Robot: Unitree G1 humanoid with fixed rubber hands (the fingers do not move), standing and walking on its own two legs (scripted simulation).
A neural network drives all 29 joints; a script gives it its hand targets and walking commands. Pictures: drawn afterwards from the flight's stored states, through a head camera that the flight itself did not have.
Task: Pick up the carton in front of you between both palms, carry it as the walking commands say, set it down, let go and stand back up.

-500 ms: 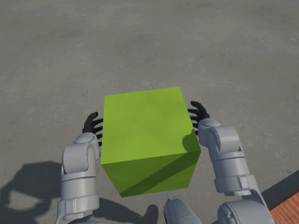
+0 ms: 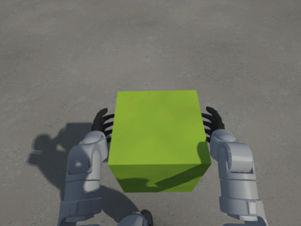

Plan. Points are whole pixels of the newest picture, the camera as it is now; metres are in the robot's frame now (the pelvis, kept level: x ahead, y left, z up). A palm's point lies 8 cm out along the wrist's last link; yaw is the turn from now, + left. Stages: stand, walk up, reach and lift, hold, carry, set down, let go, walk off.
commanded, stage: carry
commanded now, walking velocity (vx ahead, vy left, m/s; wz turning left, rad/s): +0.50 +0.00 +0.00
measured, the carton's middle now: (157, 145) +0.34 +0.03 -0.01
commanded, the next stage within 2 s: none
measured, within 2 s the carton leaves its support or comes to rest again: neither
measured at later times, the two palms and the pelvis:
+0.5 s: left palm (135, 56) +0.59 +0.11 +0.11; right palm (228, 58) +0.60 -0.19 +0.11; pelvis +0.32 -0.05 +0.01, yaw +0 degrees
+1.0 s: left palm (138, 18) +0.88 +0.13 +0.10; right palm (209, 16) +0.88 -0.17 +0.11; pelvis +0.62 -0.02 +0.01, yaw -1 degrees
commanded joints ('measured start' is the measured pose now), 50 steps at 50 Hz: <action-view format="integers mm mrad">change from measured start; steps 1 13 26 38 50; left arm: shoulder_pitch -638 -459 -184 -148 -183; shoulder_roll -965 -1008 -1005 -958 -903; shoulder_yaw -782 -672 -727 -755 -748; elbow -121 -83 -281 -397 -391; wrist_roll -358 -213 -228 -275 -242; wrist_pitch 17 125 217 234 285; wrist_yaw -295 -253 -329 -354 -327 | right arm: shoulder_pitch -563 -602 -283 -178 -162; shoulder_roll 847 971 927 947 859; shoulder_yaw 705 741 769 799 743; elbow -54 -92 -290 -319 -268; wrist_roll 316 433 338 329 329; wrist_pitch -20 110 198 193 238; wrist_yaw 207 284 302 276 296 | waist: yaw -110 -97 -65 -73 -116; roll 0 111 -302 -137 153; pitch -554 -411 -416 -243 -382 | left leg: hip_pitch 761 745 -89 -39 757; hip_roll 200 243 7 116 307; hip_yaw -217 -188 -61 18 -330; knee -64 -307 591 132 -205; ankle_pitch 323 384 -412 -43 -282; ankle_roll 46 65 -79 -105 65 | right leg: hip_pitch -162 -463 429 167 -233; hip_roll -103 -29 -437 -245 -73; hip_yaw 51 55 684 114 -47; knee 303 100 -449 -553 274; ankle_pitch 404 260 267 411 518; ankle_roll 20 71 -195 -89 56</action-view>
